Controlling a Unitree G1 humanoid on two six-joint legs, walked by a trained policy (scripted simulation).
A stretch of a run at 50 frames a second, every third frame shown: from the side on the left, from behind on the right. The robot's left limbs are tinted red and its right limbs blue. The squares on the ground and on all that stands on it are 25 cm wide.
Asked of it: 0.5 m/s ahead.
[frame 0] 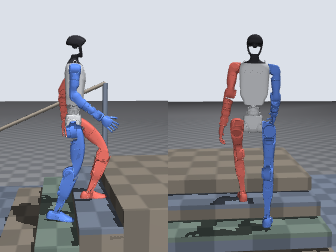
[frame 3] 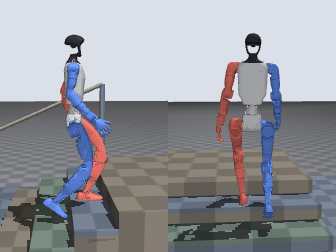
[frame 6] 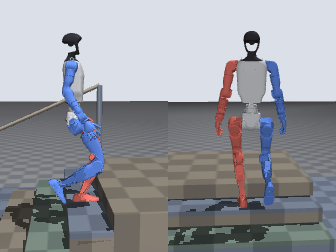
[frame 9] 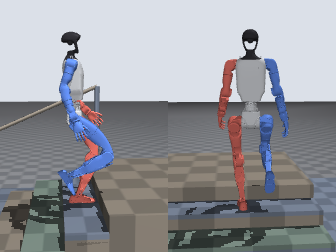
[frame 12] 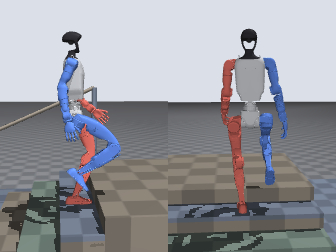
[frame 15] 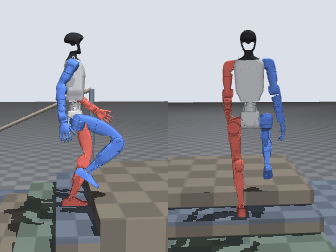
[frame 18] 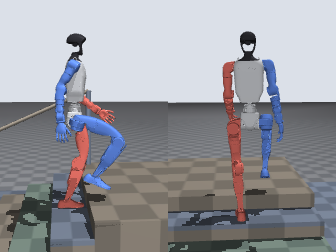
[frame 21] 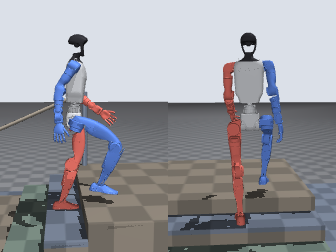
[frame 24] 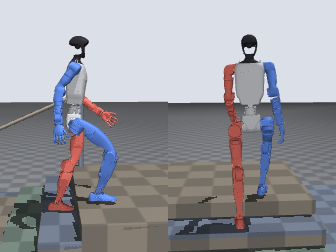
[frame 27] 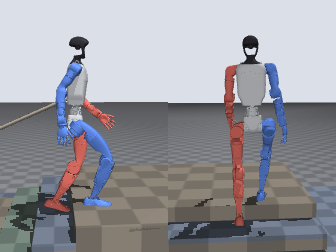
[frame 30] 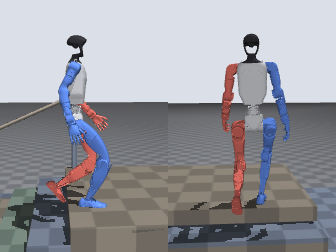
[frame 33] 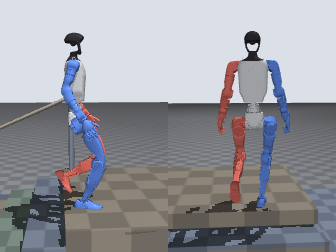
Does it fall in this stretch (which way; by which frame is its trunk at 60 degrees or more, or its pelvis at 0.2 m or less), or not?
no
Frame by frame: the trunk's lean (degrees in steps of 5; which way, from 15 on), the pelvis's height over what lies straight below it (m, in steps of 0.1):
0: 0, 0.8
3: 0, 0.7
6: 5, 0.7
9: 5, 0.7
12: 5, 0.8
15: 5, 0.8
18: 0, 0.8
21: 5, 0.8
24: 5, 0.8
27: 5, 0.7
30: 0, 0.7
33: 0, 0.7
